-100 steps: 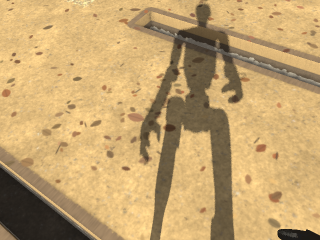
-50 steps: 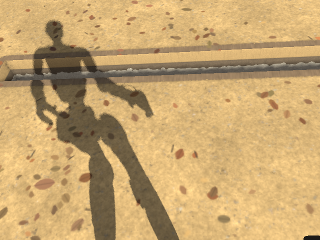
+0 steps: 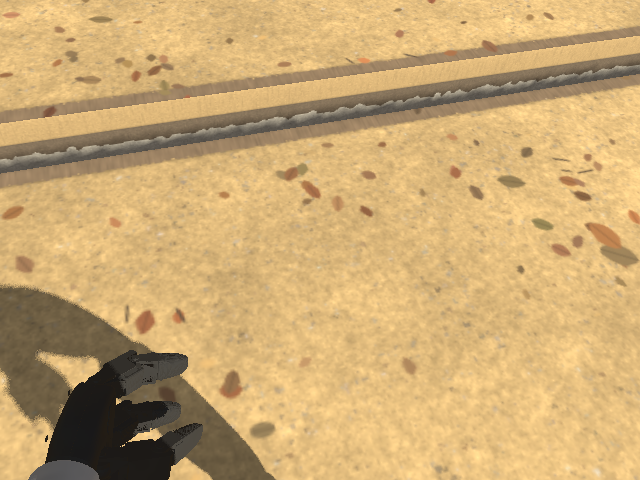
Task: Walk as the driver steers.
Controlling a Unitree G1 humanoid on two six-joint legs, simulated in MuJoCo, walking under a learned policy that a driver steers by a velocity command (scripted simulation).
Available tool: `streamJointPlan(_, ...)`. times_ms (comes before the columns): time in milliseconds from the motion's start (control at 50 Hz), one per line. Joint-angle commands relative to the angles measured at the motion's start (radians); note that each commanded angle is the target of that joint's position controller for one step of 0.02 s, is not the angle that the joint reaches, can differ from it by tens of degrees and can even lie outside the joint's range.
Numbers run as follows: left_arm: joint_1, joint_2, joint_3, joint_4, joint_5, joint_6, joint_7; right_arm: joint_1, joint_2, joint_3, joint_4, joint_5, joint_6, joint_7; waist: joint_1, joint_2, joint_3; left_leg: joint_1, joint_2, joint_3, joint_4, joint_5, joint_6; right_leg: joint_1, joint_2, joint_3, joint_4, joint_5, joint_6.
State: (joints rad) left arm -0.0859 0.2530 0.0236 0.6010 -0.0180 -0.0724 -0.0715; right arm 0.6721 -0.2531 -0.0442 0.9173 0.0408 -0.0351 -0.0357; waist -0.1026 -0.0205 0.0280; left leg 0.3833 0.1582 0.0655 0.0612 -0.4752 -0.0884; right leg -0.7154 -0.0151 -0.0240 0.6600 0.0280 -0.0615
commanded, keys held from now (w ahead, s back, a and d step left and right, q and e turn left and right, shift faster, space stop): w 1.00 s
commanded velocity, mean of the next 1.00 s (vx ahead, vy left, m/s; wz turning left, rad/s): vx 0.49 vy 0.00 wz -0.01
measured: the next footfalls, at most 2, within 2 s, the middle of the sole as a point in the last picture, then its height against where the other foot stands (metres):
right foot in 0.02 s outside the picture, level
left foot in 0.62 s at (247, 410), level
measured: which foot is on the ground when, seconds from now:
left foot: down 0.00-0.02, up 0.04-0.60, down 0.62-1.00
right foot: up 0.00-0.00, down 0.02-0.62, up 0.64-1.00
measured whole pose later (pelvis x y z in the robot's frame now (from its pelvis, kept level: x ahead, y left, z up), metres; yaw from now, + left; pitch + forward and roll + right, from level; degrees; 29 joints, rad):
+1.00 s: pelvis +0.63 -0.02 +0.05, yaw -1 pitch +1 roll +2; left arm 0.04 0.28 0.01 0.78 -0.02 -0.08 -0.04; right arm 0.39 -0.27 -0.03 0.82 0.01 -0.09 0.02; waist -0.08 -0.05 0.03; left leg 0.03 -0.07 0.06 0.17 -0.22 0.06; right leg -0.66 -0.12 0.02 0.65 0.07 0.02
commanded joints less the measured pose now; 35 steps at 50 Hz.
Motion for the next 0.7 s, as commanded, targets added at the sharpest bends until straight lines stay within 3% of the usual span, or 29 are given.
streamJointPlan(20, 0.285, 0.216, 0.076, 0.027, -0.001, 0.005, 0.021, -0.065, -0.222, -0.043, -0.07, -0.034, 0.0, 0.004, 0.271, 0.265, -0.132, -0.325, 0.102, 0.054, 0.53, 1.236, 0.141, 0.616, 0.075, -0.067, -0.096, -0.174, -0.1)
streamJointPlan(40, 0.468, 0.306, 0.099, 0.068, 0.025, 0.003, 0.028, 0.042, -0.056, 0.007, -0.121, -0.042, -0.019, 0.024, 0.241, 0.082, -0.342, -0.864, 0.038, -0.016, 0.915, 0.817, 0.113, 1.241, -0.18, 0.281, 0.037, -0.21, -0.249)
streamJointPlan(60, 0.585, 0.318, 0.102, 0.132, 0.004, -0.001, 0.024, 0.051, 0.016, 0.044, -0.151, -0.037, -0.05, 0.035, 0.214, -0.129, -0.607, -0.994, -0.151, -0.159, 1.15, -0.051, 0.106, 1.334, -0.344, 0.754, -0.209, -0.637, -0.287)
streamJointPlan(80, 0.579, 0.24, 0.077, 0.153, 0.021, -0.005, 0.029, -0.089, -0.081, 0.002, -0.149, 0.026, -0.061, 0.029, 0.241, -0.132, -0.533, -1.021, -0.137, -0.244, 1.223, -0.033, 0.125, 1.187, -0.306, 0.777, -0.351, -0.671, -0.195)
streamJointPlan(100, 0.49, 0.2, 0.065, 0.131, 0.044, -0.013, 0.029, -0.208, -0.147, -0.017, -0.171, 0.048, -0.063, 0.025, 0.223, -0.064, -0.35, -1.054, -0.095, -0.213, 1.176, 0.076, 0.156, 0.986, -0.288, 0.662, -0.395, -0.608, -0.174)
streamJointPlan(120, 0.402, 0.18, 0.059, 0.115, 0.044, -0.012, 0.03, -0.268, -0.142, -0.015, -0.181, 0.025, -0.063, 0.022, 0.186, -0.058, -0.249, -1.044, -0.069, -0.188, 1.168, 0.12, 0.171, 0.833, -0.262, 0.577, -0.417, -0.531, -0.181)
streamJointPlan(140, 0.408, 0.145, 0.05, 0.15, 0.035, -0.03, 0.035, -0.324, -0.156, -0.04, -0.157, 0.013, -0.057, 0.027, 0.16, -0.054, -0.171, -0.99, -0.048, -0.189, 1.315, 0.153, 0.19, 0.671, -0.232, 0.515, -0.418, -0.408, -0.152)
streamJointPlan(160, 0.375, 0.093, 0.034, 0.156, 0.047, -0.042, 0.036, -0.293, -0.137, -0.044, -0.148, 0.019, -0.047, 0.038, 0.091, -0.078, -0.16, -0.962, -0.024, -0.211, 1.379, 0.181, 0.209, 0.571, -0.216, 0.474, -0.444, -0.405, -0.15)
streamJointPlan(180, 0.359, 0.068, 0.033, 0.191, 0.043, -0.042, 0.035, -0.263, -0.063, -0.023, -0.129, 0.018, -0.023, 0.04, 0.056, -0.12, -0.089, -0.998, -0.044, -0.191, 1.567, 0.139, 0.205, 0.458, -0.213, 0.433, -0.465, -0.42, -0.154)
streamJointPlan(200, 0.327, 0.052, 0.024, 0.203, 0.018, -0.033, 0.033, -0.241, -0.023, -0.003, -0.159, -0.002, -0.017, 0.038, -0.007, -0.093, -0.067, -1.024, -0.015, -0.217, 1.489, 0.258, 0.211, 0.392, -0.182, 0.353, -0.463, -0.388, -0.122)
streamJointPlan(220, 0.3, 0.012, 0.009, 0.208, 0.014, -0.032, 0.032, -0.269, -0.016, 0.004, -0.166, -0.008, -0.016, 0.043, -0.024, -0.102, -0.024, -1.074, -0.022, -0.203, 1.476, 0.26, 0.2, 0.322, -0.174, 0.303, -0.494, -0.391, -0.13)
streamJointPlan(240, 0.276, 0.051, 0.019, 0.191, 0.009, -0.027, 0.038, -0.298, -0.015, 0.015, -0.186, -0.019, -0.019, 0.037, -0.019, -0.085, 0.001, -1.068, -0.021, -0.164, 1.351, 0.31, 0.166, 0.273, -0.148, 0.237, -0.518, -0.342, -0.16)
streamJointPlan(260, 0.271, 0.032, 0.008, 0.175, 0.013, -0.042, 0.041, -0.337, -0.068, 0.008, -0.192, -0.037, -0.028, 0.044, 0.004, -0.054, -0.011, -1.074, -0.014, -0.153, 1.282, 0.395, 0.155, 0.299, -0.141, 0.214, -0.555, -0.242, -0.187)
streamJointPlan(280, 0.285, 0.064, 0.01, 0.186, 0.031, -0.06, 0.048, -0.391, -0.086, 0.006, -0.213, -0.045, -0.032, 0.043, 0.022, -0.06, 0.002, -1.107, -0.01, -0.146, 1.233, 0.449, 0.137, 0.313, -0.15, 0.2, -0.57, -0.141, -0.208)
streamJointPlan(340, 0.387, 0.113, 0.015, 0.245, 0.019, -0.068, 0.065, -0.531, -0.102, 0.01, -0.246, -0.055, -0.044, 0.048, 0.091, 0.006, 0.005, -1.16, -0.005, -0.122, 0.954, 0.569, 0.125, 0.479, -0.161, 0.15, -0.574, 0.016, -0.195)
streamJointPlan(380, 0.45, 0.131, 0.015, 0.277, 0.01, -0.059, 0.067, -0.632, -0.081, 0.015, -0.275, -0.036, -0.046, 0.06, 0.148, 0.001, 0.028, -1.16, -0.03, -0.069, 0.809, 0.606, 0.132, 0.565, -0.167, 0.126, -0.592, 0.062, -0.172)
streamJointPlan(400, 0.488, 0.143, 0.016, 0.294, 0.011, -0.055, 0.063, -0.664, -0.072, 0.018, -0.29, -0.038, -0.049, 0.066, 0.169, -0.004, 0.036, -1.17, -0.037, -0.059, 0.757, 0.606, 0.139, 0.621, -0.181, 0.126, -0.599, 0.066, -0.169)
streamJointPlan(420, 0.5, 0.148, 0.015, 0.301, 0.013, -0.042, 0.062, -0.688, -0.074, 0.018, -0.303, -0.024, -0.053, 0.075, 0.176, -0.015, 0.058, -1.185, -0.037, -0.061, 0.677, 0.614, 0.144, 0.675, -0.189, 0.121, -0.601, 0.029, -0.156)
streamJointPlan(480, 0.526, 0.168, 0.02, 0.314, 0.001, -0.018, 0.058, -0.734, -0.061, 0.023, -0.324, -0.022, -0.056, 0.094, 0.2, -0.007, 0.088, -1.154, -0.055, -0.044, 0.525, 0.586, 0.152, 0.787, -0.207, 0.091, -0.59, 0.011, -0.135)
streamJointPlan(520, 0.517, 0.186, 0.025, 0.32, -0.005, -0.006, 0.053, -0.73, -0.071, 0.021, -0.336, -0.023, -0.054, 0.096, 0.188, -0.024, 0.081, -1.083, -0.081, -0.031, 0.467, 0.518, 0.163, 0.834, -0.213, 0.077, -0.544, 0.125, -0.128)
streamJointPlan(560, 0.486, 0.211, 0.035, 0.318, -0.006, 0.006, 0.054, -0.661, -0.125, 0.0, -0.33, -0.025, -0.056, 0.092, 0.14, -0.056, 0.023, -0.959, -0.125, -0.023, 0.427, 0.441, 0.177, 0.886, -0.222, 0.082, -0.431, 0.392, -0.108)
streamJointPlan(580, 0.472, 0.213, 0.037, 0.314, -0.001, 0.015, 0.054, -0.571, -0.16, -0.017, -0.301, -0.024, -0.059, 0.086, 0.094, -0.071, -0.035, -0.849, -0.154, 0.001, 0.403, 0.438, 0.19, 0.907, -0.204, 0.061, -0.319, 0.532, -0.09)
streamJointPlan(600, 0.447, 0.21, 0.035, 0.301, 0.007, 0.023, 0.054, -0.418, -0.198, -0.039, -0.253, -0.023, -0.059, 0.075, 0.019, -0.063, -0.127, -0.63, -0.171, 0.02, 0.387, 0.472, 0.213, 0.845, -0.158, 0.03, -0.136, 0.597, -0.062)
streamJointPlan(620, 0.452, 0.168, 0.019, 0.269, 0.031, 0.023, 0.059, -0.238, -0.25, -0.053, -0.218, -0.032, -0.054, 0.064, -0.037, 0.016, -0.292, -0.279, -0.018, -0.141, 0.475, 0.498, 0.26, 0.615, -0.117, 0.036, 0.149, 0.334, -0.041)
streamJointPlan(640, 0.579, 0.014, -0.024, 0.249, 0.031, -0.004, 0.046, -0.2, -0.328, -0.066, -0.208, -0.053, -0.054, 0.067, 0.046, 0.312, -0.448, 0.074, 0.219, -0.636, 0.381, 0.306, 0.433, 0.213, 0.098, 0.054, 0.499, -0.361, 0.031)
streamJointPlan(660, 0.529, 0.09, -0.011, 0.271, 0.004, -0.03, 0.041, -0.209, -0.221, -0.041, -0.216, -0.058, -0.057, 0.065, 0.02, 0.26, -0.462, 0.037, 0.237, -0.785, 0.244, 0.227, 0.421, 0.119, 0.086, 0.185, 0.648, -0.564, 0.02)
streamJointPlan(680, 0.425, 0.164, 0.007, 0.236, -0.027, -0.046, 0.037, -0.286, -0.178, -0.028, -0.23, -0.048, -0.061, 0.06, 0.019, 0.183, -0.295, -0.1, 0.202, -0.619, 0.235, 0.251, 0.366, 0.065, 0.028, 0.185, 0.669, -0.499, 0.002)
streamJointPlan(700, 0.356, 0.162, 0.006, 0.221, -0.03, -0.052, 0.041, -0.346, -0.16, -0.021, -0.241, -0.051, -0.063, 0.059, 0.042, 0.094, -0.204, -0.234, 0.16, -0.482, 0.225, 0.342, 0.34, 0.073, -0.024, 0.146, 0.642, -0.419, 0.0)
